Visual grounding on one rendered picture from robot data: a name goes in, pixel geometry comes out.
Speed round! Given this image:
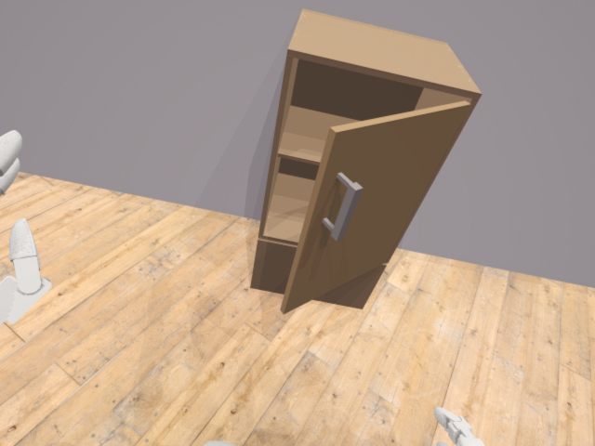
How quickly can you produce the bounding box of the left robot hand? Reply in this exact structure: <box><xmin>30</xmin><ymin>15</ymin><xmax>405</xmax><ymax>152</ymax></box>
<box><xmin>0</xmin><ymin>130</ymin><xmax>51</xmax><ymax>325</ymax></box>

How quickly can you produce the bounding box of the handle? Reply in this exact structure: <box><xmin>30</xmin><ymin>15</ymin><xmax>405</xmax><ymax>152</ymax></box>
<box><xmin>323</xmin><ymin>173</ymin><xmax>363</xmax><ymax>241</ymax></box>

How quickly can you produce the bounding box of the cupboard door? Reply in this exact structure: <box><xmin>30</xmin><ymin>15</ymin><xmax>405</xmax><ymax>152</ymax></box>
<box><xmin>280</xmin><ymin>101</ymin><xmax>471</xmax><ymax>314</ymax></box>

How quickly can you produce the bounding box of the right robot hand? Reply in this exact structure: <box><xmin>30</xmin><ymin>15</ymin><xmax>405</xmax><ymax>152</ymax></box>
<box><xmin>434</xmin><ymin>407</ymin><xmax>484</xmax><ymax>446</ymax></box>

